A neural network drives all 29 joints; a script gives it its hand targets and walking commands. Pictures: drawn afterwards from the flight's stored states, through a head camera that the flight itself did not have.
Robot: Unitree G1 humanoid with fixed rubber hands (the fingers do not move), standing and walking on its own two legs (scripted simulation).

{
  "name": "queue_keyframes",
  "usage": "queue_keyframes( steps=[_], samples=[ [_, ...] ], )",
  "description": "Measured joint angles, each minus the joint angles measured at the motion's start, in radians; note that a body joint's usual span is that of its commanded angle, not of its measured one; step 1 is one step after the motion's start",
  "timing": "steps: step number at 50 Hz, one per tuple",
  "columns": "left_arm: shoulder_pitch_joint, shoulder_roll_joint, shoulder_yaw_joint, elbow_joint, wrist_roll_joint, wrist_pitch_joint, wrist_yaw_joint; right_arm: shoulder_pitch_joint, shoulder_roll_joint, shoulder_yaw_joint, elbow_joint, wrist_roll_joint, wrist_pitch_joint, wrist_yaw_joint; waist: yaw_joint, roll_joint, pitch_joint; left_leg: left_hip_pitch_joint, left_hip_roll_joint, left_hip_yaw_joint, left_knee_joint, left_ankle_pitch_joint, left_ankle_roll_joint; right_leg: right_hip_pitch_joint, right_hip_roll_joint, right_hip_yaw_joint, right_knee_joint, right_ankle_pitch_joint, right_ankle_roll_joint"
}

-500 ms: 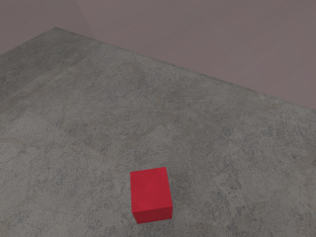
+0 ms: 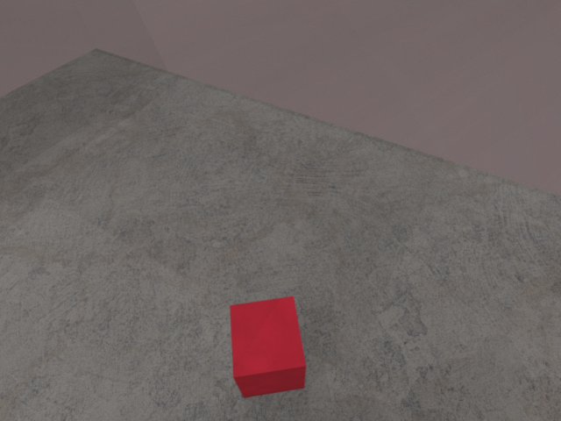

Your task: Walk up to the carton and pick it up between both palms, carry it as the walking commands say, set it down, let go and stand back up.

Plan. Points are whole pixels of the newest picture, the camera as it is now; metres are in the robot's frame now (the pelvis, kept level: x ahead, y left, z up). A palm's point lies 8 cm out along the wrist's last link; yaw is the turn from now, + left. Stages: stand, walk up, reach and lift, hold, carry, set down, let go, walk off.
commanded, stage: stand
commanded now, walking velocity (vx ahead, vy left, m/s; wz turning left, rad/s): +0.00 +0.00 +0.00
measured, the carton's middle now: (268, 348) +0.42 +0.08 -0.64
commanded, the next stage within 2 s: reach and lift in 1.20 s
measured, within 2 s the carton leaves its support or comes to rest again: neither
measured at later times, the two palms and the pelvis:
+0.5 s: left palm out of the picture +0.03 +0.22 -0.12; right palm out of the picture +0.03 -0.27 -0.14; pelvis +0.01 -0.03 +0.00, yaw +1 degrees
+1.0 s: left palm out of the picture +0.05 +0.20 -0.12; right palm out of the picture +0.02 -0.29 -0.14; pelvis +0.02 -0.05 +0.00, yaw +2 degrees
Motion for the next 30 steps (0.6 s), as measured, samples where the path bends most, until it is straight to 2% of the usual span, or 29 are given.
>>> queue_keyframes(
  steps=[30],
  samples=[
    [0.006, -0.019, -0.002, 0.014, -0.009, -0.008, -0.009, 0.067, 0.007, 0.007, 0.034, 0.000, -0.011, 0.000, -0.016, 0.011, -0.009, 0.036, 0.026, -0.043, -0.058, 0.033, -0.052, 0.037, 0.025, -0.056, -0.037, 0.005, -0.043]
  ],
)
